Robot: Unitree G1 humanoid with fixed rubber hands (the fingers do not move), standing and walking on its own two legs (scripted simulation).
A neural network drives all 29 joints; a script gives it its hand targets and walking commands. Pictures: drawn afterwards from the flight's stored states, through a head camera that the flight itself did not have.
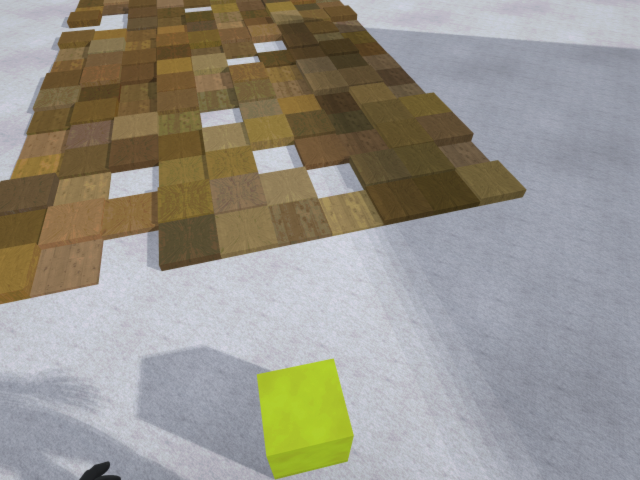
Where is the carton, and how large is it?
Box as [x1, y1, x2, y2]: [257, 358, 353, 478]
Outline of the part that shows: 333,358 257,374 266,456 275,478 347,461 353,434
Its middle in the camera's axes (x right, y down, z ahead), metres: -0.04 +0.49 +1.07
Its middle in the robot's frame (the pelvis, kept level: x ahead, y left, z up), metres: +0.42 +0.04 -0.66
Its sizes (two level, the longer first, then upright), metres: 0.210 0.200 0.250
